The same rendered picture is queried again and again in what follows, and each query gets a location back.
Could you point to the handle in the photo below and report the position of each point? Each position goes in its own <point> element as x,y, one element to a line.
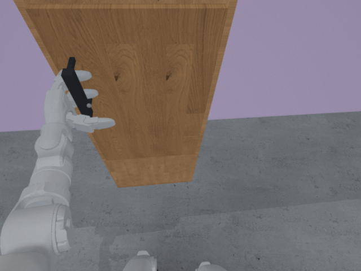
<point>74,86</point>

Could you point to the cupboard door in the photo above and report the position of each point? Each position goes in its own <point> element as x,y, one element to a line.
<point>151,63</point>

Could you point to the left robot thigh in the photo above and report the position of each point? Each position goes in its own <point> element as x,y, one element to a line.
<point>141,263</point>

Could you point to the robot left hand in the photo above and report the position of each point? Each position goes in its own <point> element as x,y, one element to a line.
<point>58,104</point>

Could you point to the robot left forearm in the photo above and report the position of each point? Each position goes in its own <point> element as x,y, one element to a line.
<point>52,175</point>

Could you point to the robot left upper arm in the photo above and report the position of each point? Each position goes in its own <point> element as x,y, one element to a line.
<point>35,237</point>

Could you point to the robot right shin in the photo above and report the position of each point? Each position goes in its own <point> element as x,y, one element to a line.
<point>204,263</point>

